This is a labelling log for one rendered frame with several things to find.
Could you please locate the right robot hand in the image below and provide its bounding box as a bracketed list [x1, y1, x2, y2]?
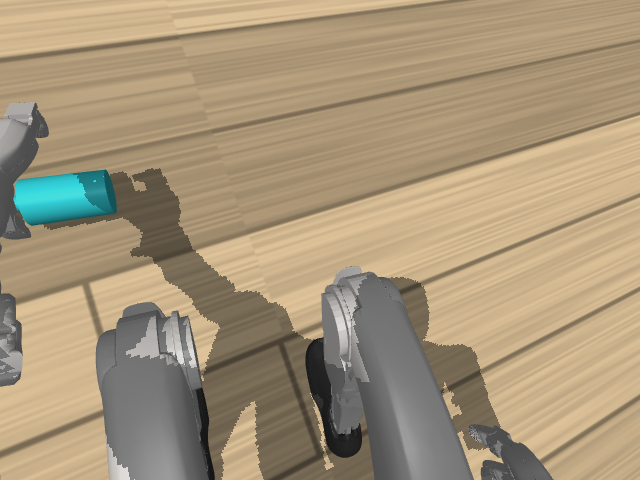
[468, 424, 553, 480]

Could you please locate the bottle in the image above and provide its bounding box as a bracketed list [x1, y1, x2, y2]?
[13, 170, 117, 226]

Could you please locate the left robot foot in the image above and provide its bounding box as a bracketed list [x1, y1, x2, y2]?
[196, 388, 215, 480]

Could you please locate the right robot foot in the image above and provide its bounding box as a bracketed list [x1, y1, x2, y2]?
[305, 338, 362, 458]

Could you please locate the left robot hand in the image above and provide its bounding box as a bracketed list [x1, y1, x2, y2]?
[0, 102, 49, 240]

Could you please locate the left robot arm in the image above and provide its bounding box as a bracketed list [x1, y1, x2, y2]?
[0, 171, 23, 387]

